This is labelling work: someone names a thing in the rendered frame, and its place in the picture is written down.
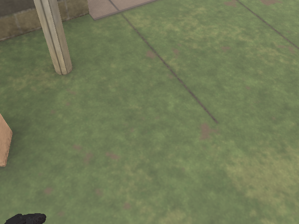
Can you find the robot left hand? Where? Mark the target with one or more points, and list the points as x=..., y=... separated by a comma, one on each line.
x=35, y=218

